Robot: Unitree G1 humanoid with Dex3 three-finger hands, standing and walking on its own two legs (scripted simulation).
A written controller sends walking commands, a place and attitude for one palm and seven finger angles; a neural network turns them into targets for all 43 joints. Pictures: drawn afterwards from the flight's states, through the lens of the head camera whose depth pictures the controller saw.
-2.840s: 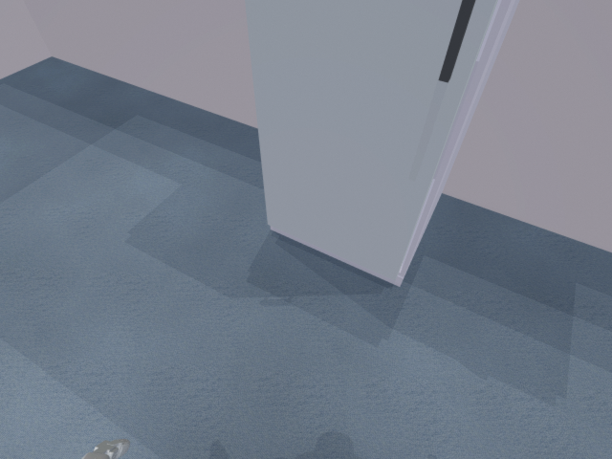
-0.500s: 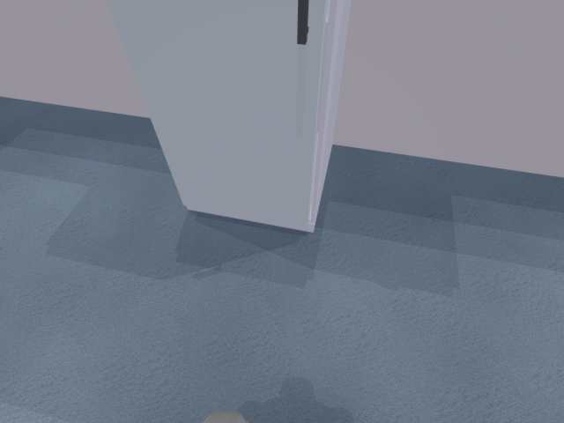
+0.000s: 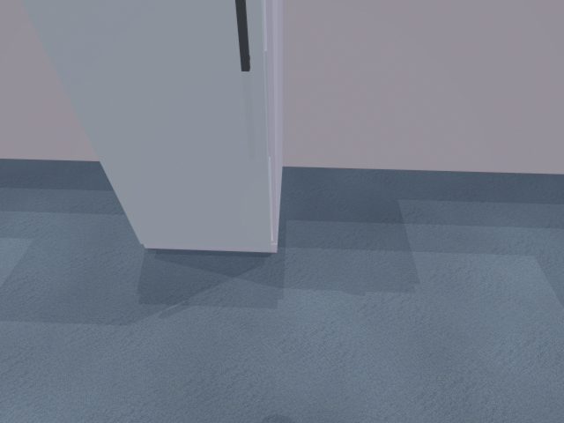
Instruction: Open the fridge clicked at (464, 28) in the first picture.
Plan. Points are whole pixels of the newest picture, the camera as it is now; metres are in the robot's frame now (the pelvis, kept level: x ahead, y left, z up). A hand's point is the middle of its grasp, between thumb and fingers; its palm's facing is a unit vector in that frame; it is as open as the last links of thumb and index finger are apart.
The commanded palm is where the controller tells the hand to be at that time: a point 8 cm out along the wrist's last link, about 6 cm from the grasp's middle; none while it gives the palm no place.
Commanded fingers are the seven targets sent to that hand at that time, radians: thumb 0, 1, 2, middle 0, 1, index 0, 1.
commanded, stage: take the last steps up to it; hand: right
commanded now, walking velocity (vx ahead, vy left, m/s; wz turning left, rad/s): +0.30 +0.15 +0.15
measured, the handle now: (242, 5) +0.88 +0.11 +0.24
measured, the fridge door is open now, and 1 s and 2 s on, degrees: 0 0 0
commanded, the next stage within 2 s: come to a stop and stand still in 1.08 s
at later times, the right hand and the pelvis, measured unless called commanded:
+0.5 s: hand (347, 394) +0.22 -0.10 -0.17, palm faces -0.06 +0.97 -0.23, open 7.3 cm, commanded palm none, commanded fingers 0.00 -0.90 -0.90 0.20 0.30 0.20 0.30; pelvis +0.12 +0.09 -0.01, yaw +4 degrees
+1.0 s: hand (322, 350) +0.30 -0.07 -0.18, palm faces -0.05 +0.99 -0.09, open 7.4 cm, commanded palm none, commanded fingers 0.00 -0.90 -0.90 0.20 0.30 0.20 0.30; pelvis +0.29 +0.10 +0.01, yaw +6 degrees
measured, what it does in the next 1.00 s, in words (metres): walks ahead: right foot, then left foot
